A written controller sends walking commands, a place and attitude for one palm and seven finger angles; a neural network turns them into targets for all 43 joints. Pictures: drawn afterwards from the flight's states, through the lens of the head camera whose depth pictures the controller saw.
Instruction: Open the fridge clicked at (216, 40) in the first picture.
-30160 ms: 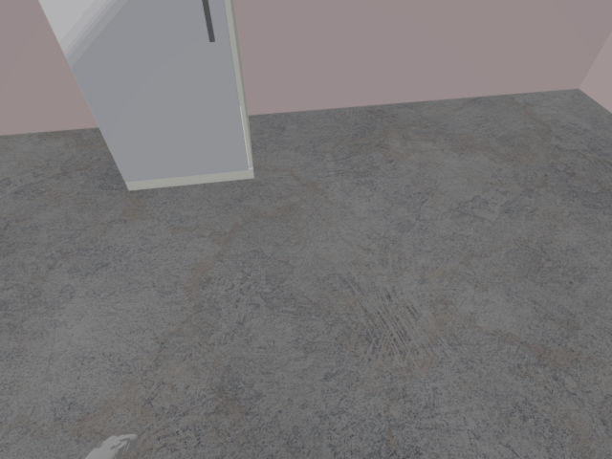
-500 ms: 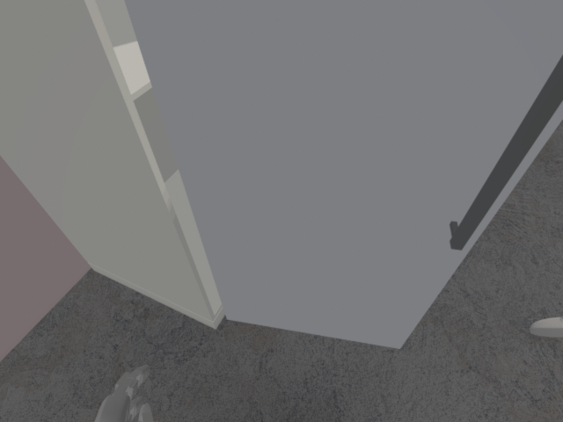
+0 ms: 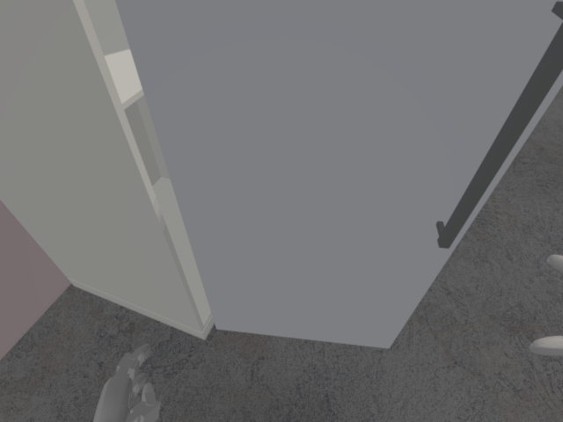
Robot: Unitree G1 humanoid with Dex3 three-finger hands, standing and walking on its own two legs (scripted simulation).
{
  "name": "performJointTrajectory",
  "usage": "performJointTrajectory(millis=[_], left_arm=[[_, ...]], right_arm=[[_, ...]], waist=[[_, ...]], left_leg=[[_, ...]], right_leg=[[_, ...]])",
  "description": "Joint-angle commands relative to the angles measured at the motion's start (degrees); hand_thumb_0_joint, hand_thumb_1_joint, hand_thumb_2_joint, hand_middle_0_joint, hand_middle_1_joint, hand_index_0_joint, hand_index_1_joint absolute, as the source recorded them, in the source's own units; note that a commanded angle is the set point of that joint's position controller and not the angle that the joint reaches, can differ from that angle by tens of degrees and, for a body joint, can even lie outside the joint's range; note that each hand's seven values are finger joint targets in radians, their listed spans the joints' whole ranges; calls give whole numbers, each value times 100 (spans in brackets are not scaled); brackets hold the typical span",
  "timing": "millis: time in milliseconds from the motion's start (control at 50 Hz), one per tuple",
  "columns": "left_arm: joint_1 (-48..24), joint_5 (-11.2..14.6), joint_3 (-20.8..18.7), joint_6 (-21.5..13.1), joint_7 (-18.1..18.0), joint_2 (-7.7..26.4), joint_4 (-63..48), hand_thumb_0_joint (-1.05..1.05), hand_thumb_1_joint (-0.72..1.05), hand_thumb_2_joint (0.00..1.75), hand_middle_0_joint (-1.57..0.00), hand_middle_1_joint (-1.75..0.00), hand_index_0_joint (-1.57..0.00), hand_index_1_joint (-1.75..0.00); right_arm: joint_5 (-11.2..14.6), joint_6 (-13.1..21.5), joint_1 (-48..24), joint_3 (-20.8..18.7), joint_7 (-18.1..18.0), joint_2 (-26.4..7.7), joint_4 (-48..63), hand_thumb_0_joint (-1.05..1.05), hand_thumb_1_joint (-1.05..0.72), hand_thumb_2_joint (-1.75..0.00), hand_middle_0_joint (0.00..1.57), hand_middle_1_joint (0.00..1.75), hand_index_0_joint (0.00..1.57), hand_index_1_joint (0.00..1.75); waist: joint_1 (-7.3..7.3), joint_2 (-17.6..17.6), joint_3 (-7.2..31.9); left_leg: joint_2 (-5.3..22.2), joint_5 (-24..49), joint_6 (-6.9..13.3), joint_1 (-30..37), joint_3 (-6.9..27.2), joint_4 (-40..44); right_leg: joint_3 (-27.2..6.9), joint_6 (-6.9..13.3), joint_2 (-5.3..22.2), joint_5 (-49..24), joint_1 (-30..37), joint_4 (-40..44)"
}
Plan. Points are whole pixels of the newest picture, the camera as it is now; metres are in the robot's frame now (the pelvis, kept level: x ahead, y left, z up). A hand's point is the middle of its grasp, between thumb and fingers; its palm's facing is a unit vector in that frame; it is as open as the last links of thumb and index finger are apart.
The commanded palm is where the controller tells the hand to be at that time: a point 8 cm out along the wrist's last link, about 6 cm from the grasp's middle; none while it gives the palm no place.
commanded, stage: draw the hand back to the body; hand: right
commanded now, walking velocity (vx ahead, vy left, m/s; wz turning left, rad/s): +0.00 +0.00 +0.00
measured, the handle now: (488, 154) +0.45 -0.31 +0.17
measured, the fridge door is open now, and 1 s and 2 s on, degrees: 75 75 75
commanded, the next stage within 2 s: step back with the hand held close in 1.48 s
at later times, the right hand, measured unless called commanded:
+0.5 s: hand out of the picture +0.23 -0.33 +0.13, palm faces +0.43 +0.88 -0.21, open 14.2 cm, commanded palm +0.17 -0.35 +0.16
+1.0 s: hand (550, 273) +0.24 -0.28 +0.17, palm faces +0.45 +0.81 -0.39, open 9.7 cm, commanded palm +0.18 -0.32 +0.19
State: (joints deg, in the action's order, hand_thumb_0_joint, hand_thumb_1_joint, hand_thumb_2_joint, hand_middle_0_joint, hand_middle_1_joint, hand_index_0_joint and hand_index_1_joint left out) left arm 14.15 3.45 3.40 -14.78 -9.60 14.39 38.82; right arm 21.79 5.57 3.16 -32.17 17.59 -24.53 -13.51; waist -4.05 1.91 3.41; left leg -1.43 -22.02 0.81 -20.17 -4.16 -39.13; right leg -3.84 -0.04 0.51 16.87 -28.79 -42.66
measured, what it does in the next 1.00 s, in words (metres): stands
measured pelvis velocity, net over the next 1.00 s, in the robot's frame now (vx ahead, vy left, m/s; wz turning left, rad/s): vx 0.03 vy -0.01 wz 0.04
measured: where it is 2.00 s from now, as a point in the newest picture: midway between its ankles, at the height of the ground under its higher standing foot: outside the picture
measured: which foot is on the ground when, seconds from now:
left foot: down 0.00-1.00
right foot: down 0.00-1.00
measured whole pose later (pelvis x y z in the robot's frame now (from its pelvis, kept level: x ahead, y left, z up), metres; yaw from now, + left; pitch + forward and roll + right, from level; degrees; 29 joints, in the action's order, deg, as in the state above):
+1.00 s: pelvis +0.03 -0.01 +0.02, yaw +2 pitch -2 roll +0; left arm 12.4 0.0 2.4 -8.7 -5.1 12.9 37.7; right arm 4.0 2.3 24.2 -20.0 -6.9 -20.7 19.2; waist -4.0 2.1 0.8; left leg 1.0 -18.5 -0.7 -5.1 -0.4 -26.1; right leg 0.2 1.4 -1.4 13.5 -11.6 -27.6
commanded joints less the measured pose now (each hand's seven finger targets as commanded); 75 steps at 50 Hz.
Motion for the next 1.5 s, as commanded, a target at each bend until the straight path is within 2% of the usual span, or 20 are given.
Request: performJointTrajectory(millis=[0, 80, 180, 300, 380, 400, 420, 460, 500, 540, 600, 660, 780, 860, 1020, 1080, 1100, 1200, 1400, 1480], left_arm=[[-463, 44, -286, -599, -209, 813, -895, 0, 90, 90, -20, -30, -20, -30], [-434, 28, -297, -628, -43, 783, -1078, 0, 90, 90, -20, -30, -20, -30], [-416, -6, -338, -627, 154, 719, -1258, 0, 90, 90, -20, -30, -20, -30], [-462, 42, -358, -595, 180, 735, -1204, 0, 90, 90, -20, -30, -20, -30], [-513, 39, -324, -605, 59, 748, -1147, 0, 90, 90, -20, -30, -20, -30], [-647, -201, -356, -496, 134, 857, -1002, 0, 90, 90, -20, -30, -20, -30], [-657, -241, -355, -470, 158, 820, -908, 0, 90, 90, -20, -30, -20, -30], [-682, -263, -326, -410, 198, 717, -958, 0, 90, 90, -20, -30, -20, -30], [-721, -291, -315, -323, 234, 681, -995, 0, 90, 90, -20, -30, -20, -30], [-732, -319, -319, -254, 255, 672, -996, 0, 90, 90, -20, -30, -20, -30], [-795, -341, -323, -166, 273, 621, -982, 0, 90, 90, -20, -30, -20, -30], [-850, -345, -329, -11, 269, 602, -965, 0, 90, 90, -20, -30, -20, -30], [-917, -329, -345, 236, 321, 518, -985, 0, 90, 90, -20, -30, -20, -30], [-920, -357, -359, 257, 372, 540, -1047, 0, 90, 90, -20, -30, -20, -30], [-944, -381, -393, 398, 410, 494, -1063, 0, 90, 90, -20, -30, -20, -30], [-945, -369, -372, 453, 438, 409, -1078, 0, 90, 90, -20, -30, -20, -30], [-951, -373, -374, 473, 447, 439, -1077, 0, 90, 90, -20, -30, -20, -30], [-979, -371, -388, 623, 424, 443, -1126, 0, 90, 90, -20, -30, -20, -30], [-1081, -394, -377, 602, 387, 407, -1115, 0, 90, 90, -20, -30, -20, -30], [-1126, -376, -386, 619, 355, 377, -1096, 0, 90, 90, -20, -30, -20, -30]], right_arm=[[420, 199, -1535, -300, 849, -1898, 1240, 0, 55, -20, 25, 115, 25, 115], [79, -405, -715, -400, 595, -1950, 1298, 0, 55, -20, 25, 115, 25, 115], [398, -372, 115, -912, 114, -1750, 2170, 0, 55, -20, 25, 115, 25, 115], [328, -477, 179, -474, -12, -1248, 2598, 0, 51, -22, 25, 113, 25, 113], [273, -691, -86, -286, 23, -1249, 2829, 0, 37, -29, 24, 104, 24, 104], [-821, -415, -600, -536, -994, -2297, 2695, 0, 33, -31, 24, 102, 24, 102], [-955, -287, -543, -236, -1446, -1839, 2573, 0, 30, -32, 24, 100, 24, 100], [-1210, -230, -133, 313, -1824, -1182, 2797, 0, 22, -36, 24, 96, 24, 96], [-1392, -101, 162, 373, -2121, -1206, 3369, 0, 15, -39, 24, 92, 24, 92], [-1507, -13, 423, 357, -2341, -1251, 3672, 0, 8, -43, 23, 87, 23, 87], [-1628, 86, 758, 344, -2549, -1193, 3980, 0, -3, -48, 23, 81, 23, 81], [-1662, 80, 1075, 261, -2603, -1168, 3860, 0, -14, -53, 23, 75, 23, 75], [-1710, 62, 1364, 488, -2539, -834, 3888, 0, -36, -64, 22, 62, 22, 62], [-1773, 113, 1254, 525, -2545, -885, 4507, 0, -50, -71, 21, 53, 21, 53], [-1759, 83, 1663, 377, -2532, -944, 4683, 0, -79, -85, 20, 36, 20, 36], [-1764, 77, 1706, 562, -2511, -718, 4795, 0, -90, -90, 20, 30, 20, 30], [-1773, 68, 1626, 510, -2512, -790, 4827, 0, -90, -90, 20, 30, 20, 30], [-1715, -5, 1713, 499, -2469, -754, 4571, 0, -90, -90, 20, 30, 20, 30], [-1749, 53, 1501, 512, -2500, -862, 4879, 0, -90, -90, 20, 30, 20, 30], [-1705, 39, 1650, 588, -2469, -718, 4561, 0, -90, -90, 20, 30, 20, 30]], waist=[[144, 377, 1028], [-54, 515, 683], [-200, 268, 1091], [-50, 537, 757], [32, 294, 518], [20, 349, 30], [125, 198, -247], [155, 221, -31], [81, 567, 412], [48, 540, 677], [29, 484, 667], [1, 115, 338], [11, 210, -16], [-26, 426, 298], [-51, -7, 201], [-21, 305, 172], [-37, 424, 188], [-34, -55, 49], [-43, 260, 139], [-18, -47, -188]], left_leg=[[51, 1295, -19, -15, 438, 818], [57, 1215, 13, -49, 277, 857], [20, 1726, 0, 277, 193, 786], [0, 1492, -9, 12, 189, 855], [8, 1129, -17, -53, 216, 1018], [77, 674, 8, -272, 505, 1508], [171, 361, 35, -354, 450, 1592], [215, 246, 41, -231, 362, 1451], [229, 362, 57, 90, 324, 1378], [241, 477, 56, 343, 346, 1395], [198, 661, 60, 465, 274, 1381], [185, 738, 39, 590, 254, 1493], [198, 1044, 41, 767, 216, 1571], [181, 1446, 52, 959, 214, 1613], [178, 1933, 22, 1170, 185, 1782], [195, 1992, 23, 1179, 187, 1718], [185, 1986, 20, 1151, 205, 1764], [178, 1937, -12, 1169, 208, 1873], [205, 2015, -22, 1203, 243, 1994], [220, 1756, -54, 1076, 259, 2090]], right_leg=[[87, 236, -149, -707, 1208, 708], [61, 222, -148, -801, 1140, 925], [73, 170, -162, -1254, 1331, 889], [146, 159, -138, -1052, 1412, 991], [63, 199, -124, -749, 1425, 1096], [125, 172, -249, -456, 1178, 1100], [109, 146, -215, -213, 1086, 1142], [57, 181, -156, -27, 1357, 1255], [37, 197, -154, -76, 1652, 1403], [69, 208, -130, -226, 1760, 1444], [44, 191, -79, -378, 1950, 1613], [83, 194, -59, -469, 1844, 1746], [122, 161, 7, -877, 2021, 1903], [107, 143, 12, -1436, 2366, 1934], [267, 154, -5, -1794, 2438, 1935], [265, 132, 15, -2010, 2532, 1926], [277, 122, -1, -1980, 2573, 1938], [322, 179, -25, -1691, 2492, 2001], [363, 206, -102, -1695, 2650, 1964], [397, 232, -84, -1400, 2548, 2004]])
